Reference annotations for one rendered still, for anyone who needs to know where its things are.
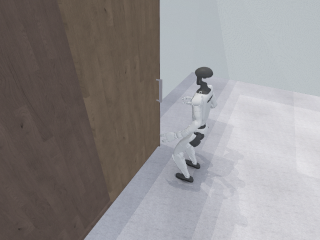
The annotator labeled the right robot hand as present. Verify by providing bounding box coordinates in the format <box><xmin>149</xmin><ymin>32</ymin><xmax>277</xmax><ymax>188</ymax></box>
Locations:
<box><xmin>182</xmin><ymin>96</ymin><xmax>193</xmax><ymax>106</ymax></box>

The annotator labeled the left robot hand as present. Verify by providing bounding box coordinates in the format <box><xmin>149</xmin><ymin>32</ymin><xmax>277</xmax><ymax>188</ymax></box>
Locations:
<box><xmin>160</xmin><ymin>132</ymin><xmax>176</xmax><ymax>143</ymax></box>

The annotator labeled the wardrobe door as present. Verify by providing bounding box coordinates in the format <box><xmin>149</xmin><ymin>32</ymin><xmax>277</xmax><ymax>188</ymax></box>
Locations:
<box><xmin>0</xmin><ymin>0</ymin><xmax>110</xmax><ymax>240</ymax></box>
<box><xmin>57</xmin><ymin>0</ymin><xmax>160</xmax><ymax>202</ymax></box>

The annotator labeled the right robot foot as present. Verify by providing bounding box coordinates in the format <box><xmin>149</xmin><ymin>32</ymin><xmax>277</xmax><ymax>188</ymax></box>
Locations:
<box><xmin>185</xmin><ymin>159</ymin><xmax>200</xmax><ymax>169</ymax></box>

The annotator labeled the robot right upper arm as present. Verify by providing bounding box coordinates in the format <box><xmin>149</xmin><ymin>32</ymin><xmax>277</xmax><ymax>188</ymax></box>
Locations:
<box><xmin>208</xmin><ymin>85</ymin><xmax>218</xmax><ymax>109</ymax></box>

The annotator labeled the robot left forearm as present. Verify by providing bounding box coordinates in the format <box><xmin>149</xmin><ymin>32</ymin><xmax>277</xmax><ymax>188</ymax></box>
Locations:
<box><xmin>174</xmin><ymin>121</ymin><xmax>199</xmax><ymax>139</ymax></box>

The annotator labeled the handle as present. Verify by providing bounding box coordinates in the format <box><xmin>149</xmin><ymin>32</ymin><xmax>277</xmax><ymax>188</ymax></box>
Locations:
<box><xmin>156</xmin><ymin>79</ymin><xmax>163</xmax><ymax>103</ymax></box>

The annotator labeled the robot torso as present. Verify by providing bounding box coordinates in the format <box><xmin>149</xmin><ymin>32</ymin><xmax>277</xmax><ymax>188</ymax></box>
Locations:
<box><xmin>191</xmin><ymin>90</ymin><xmax>213</xmax><ymax>140</ymax></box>

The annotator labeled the robot left upper arm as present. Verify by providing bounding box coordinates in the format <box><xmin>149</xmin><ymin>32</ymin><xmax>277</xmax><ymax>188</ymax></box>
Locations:
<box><xmin>191</xmin><ymin>95</ymin><xmax>203</xmax><ymax>128</ymax></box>

